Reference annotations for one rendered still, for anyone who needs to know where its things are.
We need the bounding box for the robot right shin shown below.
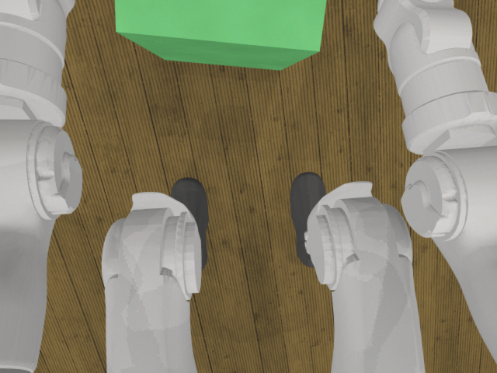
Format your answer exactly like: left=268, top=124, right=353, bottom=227
left=304, top=181, right=412, bottom=266

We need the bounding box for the left robot upper arm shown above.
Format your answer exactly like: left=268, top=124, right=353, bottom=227
left=0, top=120, right=82, bottom=373

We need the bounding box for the right robot upper arm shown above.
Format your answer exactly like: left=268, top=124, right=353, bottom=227
left=401, top=145, right=497, bottom=364

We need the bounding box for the robot left forearm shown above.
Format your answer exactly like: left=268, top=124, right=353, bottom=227
left=0, top=0, right=75, bottom=127

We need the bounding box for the robot left foot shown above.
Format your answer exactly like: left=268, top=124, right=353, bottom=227
left=171, top=177, right=209, bottom=270

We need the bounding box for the robot right forearm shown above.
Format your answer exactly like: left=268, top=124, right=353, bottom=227
left=374, top=0, right=497, bottom=155

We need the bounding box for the carton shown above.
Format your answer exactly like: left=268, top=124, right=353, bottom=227
left=115, top=0, right=327, bottom=71

